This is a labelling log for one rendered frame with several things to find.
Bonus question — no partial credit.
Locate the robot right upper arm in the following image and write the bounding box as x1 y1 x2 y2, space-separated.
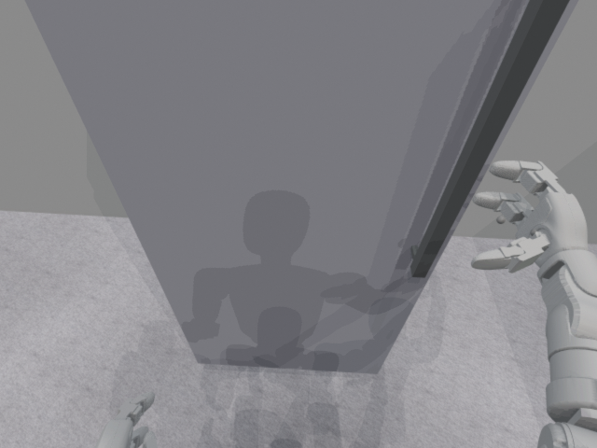
537 422 597 448

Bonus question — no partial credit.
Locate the fridge door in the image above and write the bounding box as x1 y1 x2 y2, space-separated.
25 0 578 374

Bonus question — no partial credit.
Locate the left robot hand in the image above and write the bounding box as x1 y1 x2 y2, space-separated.
95 392 162 448

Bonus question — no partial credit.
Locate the right robot forearm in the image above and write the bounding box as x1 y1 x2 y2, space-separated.
537 249 597 432

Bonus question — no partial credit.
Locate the right robot hand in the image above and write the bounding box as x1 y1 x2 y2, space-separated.
471 161 589 273

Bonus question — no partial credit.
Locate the handle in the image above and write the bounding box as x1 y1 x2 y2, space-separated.
410 0 570 278

